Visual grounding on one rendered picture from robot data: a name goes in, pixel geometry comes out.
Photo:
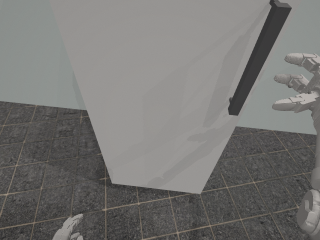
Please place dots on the robot left hand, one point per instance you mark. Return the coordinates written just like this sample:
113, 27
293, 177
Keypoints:
68, 227

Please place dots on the robot right hand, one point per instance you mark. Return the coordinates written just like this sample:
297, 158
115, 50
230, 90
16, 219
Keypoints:
303, 101

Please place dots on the handle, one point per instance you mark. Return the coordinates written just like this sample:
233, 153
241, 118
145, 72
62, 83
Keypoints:
273, 24

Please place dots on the right robot upper arm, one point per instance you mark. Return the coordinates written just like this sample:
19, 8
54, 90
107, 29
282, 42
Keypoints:
308, 214

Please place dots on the fridge door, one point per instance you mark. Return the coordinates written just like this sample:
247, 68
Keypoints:
156, 77

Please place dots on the right robot forearm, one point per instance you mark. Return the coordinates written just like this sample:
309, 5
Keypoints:
315, 173

